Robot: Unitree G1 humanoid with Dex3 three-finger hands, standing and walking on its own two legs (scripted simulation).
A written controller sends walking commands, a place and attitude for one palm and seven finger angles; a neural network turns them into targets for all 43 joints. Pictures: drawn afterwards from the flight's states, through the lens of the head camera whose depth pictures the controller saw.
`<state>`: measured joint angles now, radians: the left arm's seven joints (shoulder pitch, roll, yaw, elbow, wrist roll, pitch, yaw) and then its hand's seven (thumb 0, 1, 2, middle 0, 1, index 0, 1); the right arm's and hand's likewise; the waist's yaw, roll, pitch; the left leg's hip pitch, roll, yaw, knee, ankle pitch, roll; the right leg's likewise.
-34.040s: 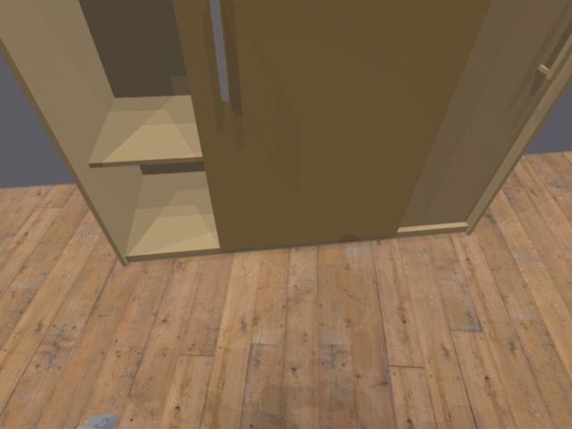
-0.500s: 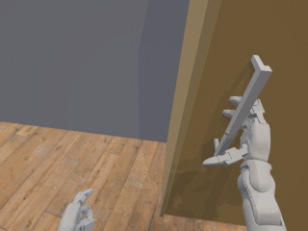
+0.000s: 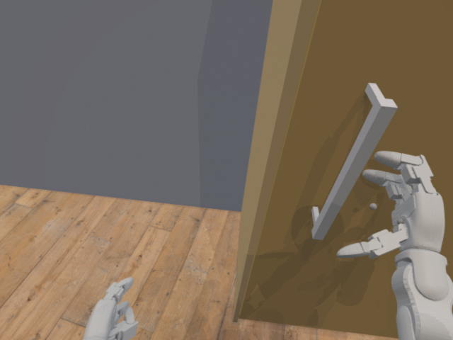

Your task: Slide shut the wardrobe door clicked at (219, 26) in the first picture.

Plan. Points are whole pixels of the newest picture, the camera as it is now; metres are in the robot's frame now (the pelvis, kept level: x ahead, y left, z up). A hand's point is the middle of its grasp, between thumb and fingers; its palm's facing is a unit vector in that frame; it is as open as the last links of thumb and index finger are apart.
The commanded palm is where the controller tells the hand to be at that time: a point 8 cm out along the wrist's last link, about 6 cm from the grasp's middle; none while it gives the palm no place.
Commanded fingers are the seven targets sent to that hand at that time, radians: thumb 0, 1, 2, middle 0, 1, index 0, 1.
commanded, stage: slip the hand off the handle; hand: right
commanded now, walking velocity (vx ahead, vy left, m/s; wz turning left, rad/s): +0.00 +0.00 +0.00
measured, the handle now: (340, 174) +0.34 -0.17 +0.17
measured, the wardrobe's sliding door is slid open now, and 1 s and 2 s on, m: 0.00 0.00 0.00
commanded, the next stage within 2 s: draw the hand back to the body in 0.66 s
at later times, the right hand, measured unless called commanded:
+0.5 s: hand (396, 262) +0.19 -0.20 +0.16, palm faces +0.22 +0.97 -0.10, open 14.7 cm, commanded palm +0.15 -0.24 +0.17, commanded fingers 0.00 0.55 -0.20 0.25 1.15 0.25 1.15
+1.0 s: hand (406, 288) +0.17 -0.20 +0.15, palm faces +0.09 +0.99 -0.13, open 14.7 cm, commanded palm +0.12 -0.26 +0.17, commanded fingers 0.00 0.55 -0.20 0.25 1.15 0.25 1.15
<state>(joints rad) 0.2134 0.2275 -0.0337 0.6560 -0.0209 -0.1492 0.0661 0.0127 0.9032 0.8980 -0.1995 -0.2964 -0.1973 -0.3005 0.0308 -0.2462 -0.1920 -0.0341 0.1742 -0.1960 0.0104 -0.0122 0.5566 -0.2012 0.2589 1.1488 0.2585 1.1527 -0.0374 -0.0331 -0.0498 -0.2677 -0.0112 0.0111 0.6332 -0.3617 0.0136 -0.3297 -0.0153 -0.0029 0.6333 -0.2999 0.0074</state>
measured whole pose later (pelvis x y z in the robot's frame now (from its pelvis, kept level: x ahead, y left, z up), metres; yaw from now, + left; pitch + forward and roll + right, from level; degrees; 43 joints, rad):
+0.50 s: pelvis -0.01 -0.01 +0.00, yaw -1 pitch -2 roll +1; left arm 0.21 0.22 -0.05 0.62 -0.02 -0.22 0.06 0.01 0.90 0.90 -0.20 -0.30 -0.20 -0.30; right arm 0.34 -0.22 -0.15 -0.33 0.20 -0.21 0.03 -0.01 0.56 -0.20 0.26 1.15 0.26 1.15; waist -0.06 -0.05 -0.05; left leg -0.26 -0.01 0.03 0.66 -0.36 0.01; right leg -0.34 -0.01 0.02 0.68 -0.30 0.00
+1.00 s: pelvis +0.00 -0.01 +0.00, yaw -2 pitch -2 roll +1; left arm 0.25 0.24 -0.08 0.61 -0.07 -0.29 0.12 0.02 0.90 0.90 -0.20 -0.30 -0.20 -0.30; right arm 0.49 -0.32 -0.22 -0.49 0.33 0.10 0.19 -0.01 0.56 -0.20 0.26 1.15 0.26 1.15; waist -0.07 -0.07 -0.09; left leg -0.23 -0.01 0.04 0.65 -0.38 0.01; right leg -0.32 -0.01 0.03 0.69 -0.32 0.00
